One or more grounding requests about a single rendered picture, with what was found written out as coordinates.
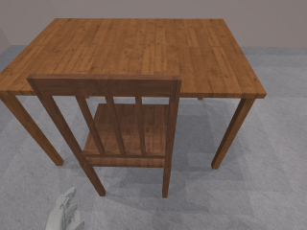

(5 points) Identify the chair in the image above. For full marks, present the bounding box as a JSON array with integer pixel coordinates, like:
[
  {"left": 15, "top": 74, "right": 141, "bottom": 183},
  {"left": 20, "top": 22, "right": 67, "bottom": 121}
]
[{"left": 26, "top": 74, "right": 182, "bottom": 198}]

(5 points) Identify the left robot hand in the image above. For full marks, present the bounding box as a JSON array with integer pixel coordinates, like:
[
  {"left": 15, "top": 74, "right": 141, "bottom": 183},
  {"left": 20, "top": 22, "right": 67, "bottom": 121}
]
[{"left": 44, "top": 187, "right": 84, "bottom": 230}]

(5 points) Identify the table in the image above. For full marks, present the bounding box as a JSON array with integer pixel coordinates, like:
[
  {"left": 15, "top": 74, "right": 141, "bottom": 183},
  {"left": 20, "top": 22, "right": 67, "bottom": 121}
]
[{"left": 0, "top": 18, "right": 267, "bottom": 170}]

